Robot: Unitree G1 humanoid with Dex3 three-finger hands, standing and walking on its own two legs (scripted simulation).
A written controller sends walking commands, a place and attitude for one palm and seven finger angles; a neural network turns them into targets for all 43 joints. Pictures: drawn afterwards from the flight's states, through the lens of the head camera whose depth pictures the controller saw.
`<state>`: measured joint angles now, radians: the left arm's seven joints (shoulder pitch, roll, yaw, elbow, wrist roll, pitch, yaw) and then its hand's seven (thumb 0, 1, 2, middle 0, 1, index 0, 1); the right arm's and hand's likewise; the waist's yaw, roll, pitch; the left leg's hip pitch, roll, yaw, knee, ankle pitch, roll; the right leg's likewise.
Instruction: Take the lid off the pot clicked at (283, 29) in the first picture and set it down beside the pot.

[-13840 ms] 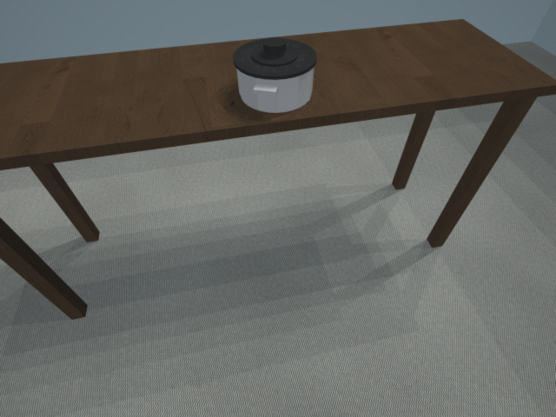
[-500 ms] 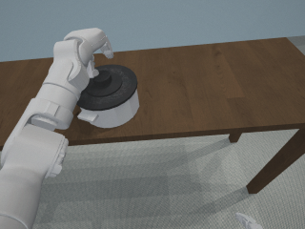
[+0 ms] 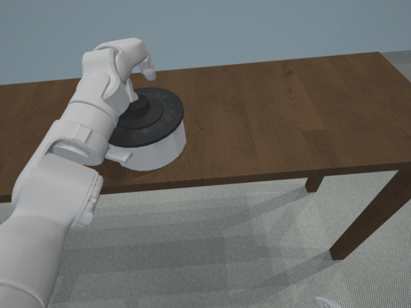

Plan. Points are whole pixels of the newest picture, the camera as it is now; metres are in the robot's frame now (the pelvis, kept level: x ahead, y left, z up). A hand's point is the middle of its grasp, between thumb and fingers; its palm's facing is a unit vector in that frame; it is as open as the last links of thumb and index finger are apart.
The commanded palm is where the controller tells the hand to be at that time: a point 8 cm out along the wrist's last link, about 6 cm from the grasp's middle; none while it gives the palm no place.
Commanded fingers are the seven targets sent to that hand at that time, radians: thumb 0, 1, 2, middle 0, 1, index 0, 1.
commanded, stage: lower the open fingers around the knob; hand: left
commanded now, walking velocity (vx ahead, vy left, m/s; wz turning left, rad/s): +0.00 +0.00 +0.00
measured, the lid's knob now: (137, 104) +0.51 +0.15 +0.14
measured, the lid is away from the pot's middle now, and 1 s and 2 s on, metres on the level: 0.00 0.00 0.00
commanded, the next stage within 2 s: close the fingers and squeeze the knob in 0.78 s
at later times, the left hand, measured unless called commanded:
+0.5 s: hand (132, 102) +0.48 +0.14 +0.17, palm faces -0.36 -0.11 -0.93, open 10.0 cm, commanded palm +0.46 +0.15 +0.23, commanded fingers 0.00 -0.38 1.65 -0.87 -0.08 -0.87 -0.08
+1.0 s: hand (132, 104) +0.48 +0.14 +0.16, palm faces -0.37 -0.11 -0.92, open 10.1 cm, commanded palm +0.47 +0.15 +0.22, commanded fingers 0.00 -0.07 1.02 -0.52 -0.77 -0.52 -0.77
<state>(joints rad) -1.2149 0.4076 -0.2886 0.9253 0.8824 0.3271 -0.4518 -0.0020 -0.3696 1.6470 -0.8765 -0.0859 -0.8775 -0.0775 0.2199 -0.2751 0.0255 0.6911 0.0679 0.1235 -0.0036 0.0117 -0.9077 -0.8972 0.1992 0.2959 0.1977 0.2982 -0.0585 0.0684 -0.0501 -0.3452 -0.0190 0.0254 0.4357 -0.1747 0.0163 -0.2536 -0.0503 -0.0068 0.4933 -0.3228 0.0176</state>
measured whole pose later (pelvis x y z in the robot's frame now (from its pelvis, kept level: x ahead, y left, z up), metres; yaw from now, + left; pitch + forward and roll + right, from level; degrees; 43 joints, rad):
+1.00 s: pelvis +0.01 +0.00 +0.00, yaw +0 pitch +6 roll +1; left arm -1.16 0.41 -0.28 0.96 0.88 0.31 -0.46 0.00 -0.27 1.42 -0.75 -0.30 -0.75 -0.29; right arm 0.22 -0.27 0.02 0.69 0.06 0.14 -0.01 0.01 -0.91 -0.90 0.20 0.30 0.20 0.30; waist -0.08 0.06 -0.06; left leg -0.39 -0.01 0.02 0.48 -0.20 0.02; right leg -0.28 -0.05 -0.01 0.51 -0.33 0.02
